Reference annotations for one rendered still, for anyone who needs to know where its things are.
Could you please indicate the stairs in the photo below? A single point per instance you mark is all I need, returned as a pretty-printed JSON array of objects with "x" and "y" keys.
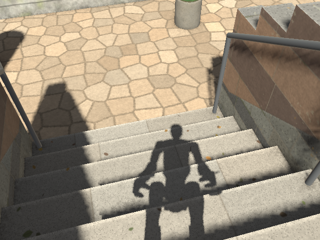
[{"x": 192, "y": 175}]

